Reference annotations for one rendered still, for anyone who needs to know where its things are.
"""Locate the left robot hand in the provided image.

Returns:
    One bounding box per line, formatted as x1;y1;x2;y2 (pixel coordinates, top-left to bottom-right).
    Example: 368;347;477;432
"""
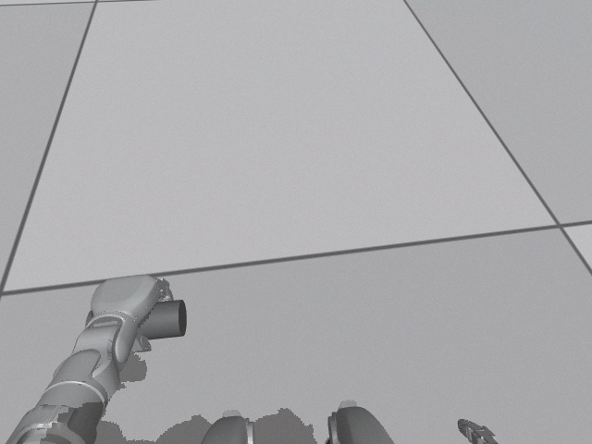
91;275;174;352

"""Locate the left robot arm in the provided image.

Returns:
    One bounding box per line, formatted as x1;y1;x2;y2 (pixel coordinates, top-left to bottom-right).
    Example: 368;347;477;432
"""
6;311;138;444

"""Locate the right robot hand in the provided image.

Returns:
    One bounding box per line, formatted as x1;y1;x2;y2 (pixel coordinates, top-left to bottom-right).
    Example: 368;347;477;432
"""
458;419;499;444

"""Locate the can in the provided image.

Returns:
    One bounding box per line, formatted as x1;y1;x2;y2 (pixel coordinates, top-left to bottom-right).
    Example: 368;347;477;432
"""
85;300;187;339

